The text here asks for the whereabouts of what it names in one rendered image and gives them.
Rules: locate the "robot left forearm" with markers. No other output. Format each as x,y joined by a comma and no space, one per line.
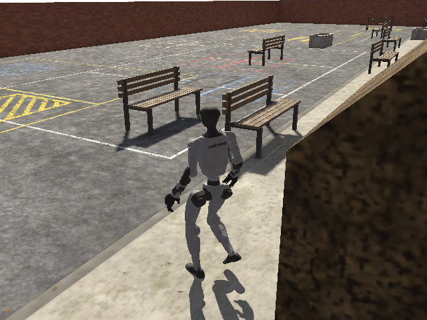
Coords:
180,186

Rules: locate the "right robot upper arm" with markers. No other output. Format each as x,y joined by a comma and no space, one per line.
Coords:
234,148

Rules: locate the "robot right forearm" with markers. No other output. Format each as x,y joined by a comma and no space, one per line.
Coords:
235,169

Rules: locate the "humanoid robot torso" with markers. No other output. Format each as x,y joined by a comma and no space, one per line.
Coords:
213,160

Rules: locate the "left robot upper arm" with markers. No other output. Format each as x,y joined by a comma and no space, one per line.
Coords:
193,147

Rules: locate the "robot head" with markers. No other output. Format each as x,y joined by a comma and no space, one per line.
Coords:
209,117

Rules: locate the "right robot hand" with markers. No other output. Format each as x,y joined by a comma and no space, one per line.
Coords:
228,178

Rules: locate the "left robot hand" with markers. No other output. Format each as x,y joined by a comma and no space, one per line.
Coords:
169,201

